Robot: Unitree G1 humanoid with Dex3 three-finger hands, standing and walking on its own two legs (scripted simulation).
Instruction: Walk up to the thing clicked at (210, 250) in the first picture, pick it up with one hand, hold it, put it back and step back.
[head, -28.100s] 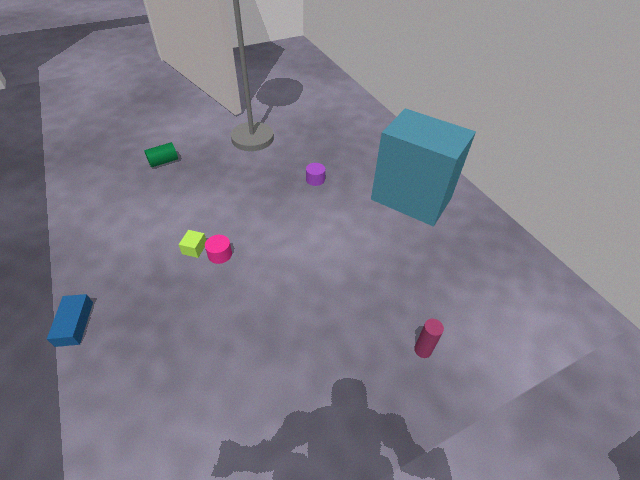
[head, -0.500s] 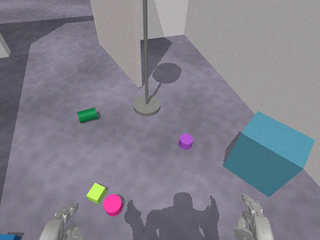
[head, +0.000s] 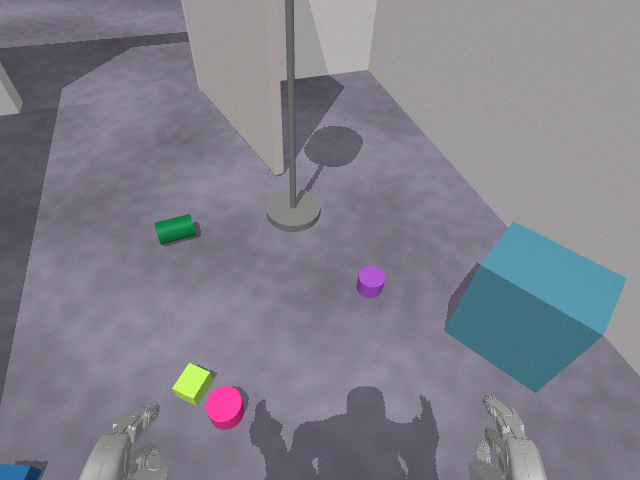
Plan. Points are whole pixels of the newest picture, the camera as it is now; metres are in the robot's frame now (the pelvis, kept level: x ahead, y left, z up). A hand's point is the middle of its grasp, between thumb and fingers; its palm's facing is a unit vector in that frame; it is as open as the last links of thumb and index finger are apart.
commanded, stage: home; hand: left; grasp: from above
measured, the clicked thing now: (225, 407) +0.45 +0.24 -0.68
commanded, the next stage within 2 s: stand in 1.38 s
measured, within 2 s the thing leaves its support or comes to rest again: neither
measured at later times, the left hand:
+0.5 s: hand (159, 479) +0.16 +0.18 -0.05, palm faces +0.04 -0.98 -0.20, open 7.4 cm
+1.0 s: hand (162, 466) +0.17 +0.18 -0.05, palm faces +0.04 -0.98 -0.20, open 7.4 cm
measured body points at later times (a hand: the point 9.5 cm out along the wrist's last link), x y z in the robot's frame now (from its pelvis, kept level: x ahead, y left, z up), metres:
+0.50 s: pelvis +0.00 +0.00 +0.00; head +0.01 +0.01 +0.45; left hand +0.15 +0.23 -0.03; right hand +0.16 -0.24 -0.06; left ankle +0.01 +0.12 -0.68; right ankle -0.01 -0.13 -0.68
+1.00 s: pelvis +0.01 +0.00 +0.00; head +0.03 +0.01 +0.45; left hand +0.17 +0.23 -0.03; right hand +0.17 -0.24 -0.07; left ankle +0.01 +0.12 -0.68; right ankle -0.01 -0.13 -0.68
